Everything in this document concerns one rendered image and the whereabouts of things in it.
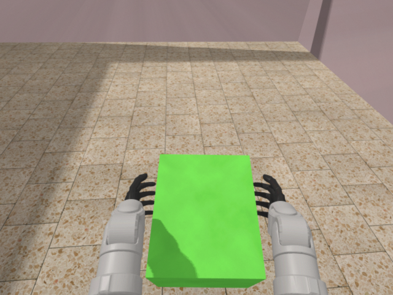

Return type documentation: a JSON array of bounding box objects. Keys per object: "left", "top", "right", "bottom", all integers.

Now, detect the left robot hand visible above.
[{"left": 125, "top": 173, "right": 156, "bottom": 215}]

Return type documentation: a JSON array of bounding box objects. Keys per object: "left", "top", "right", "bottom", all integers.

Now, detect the carton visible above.
[{"left": 146, "top": 154, "right": 266, "bottom": 288}]

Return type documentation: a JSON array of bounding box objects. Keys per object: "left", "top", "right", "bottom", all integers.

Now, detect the right robot hand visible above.
[{"left": 253, "top": 175, "right": 286, "bottom": 218}]

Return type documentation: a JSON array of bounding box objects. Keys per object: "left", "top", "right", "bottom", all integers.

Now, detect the robot left forearm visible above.
[{"left": 88, "top": 199, "right": 145, "bottom": 295}]

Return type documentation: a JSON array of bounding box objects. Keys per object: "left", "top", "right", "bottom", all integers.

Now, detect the robot right forearm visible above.
[{"left": 268, "top": 201, "right": 328, "bottom": 295}]

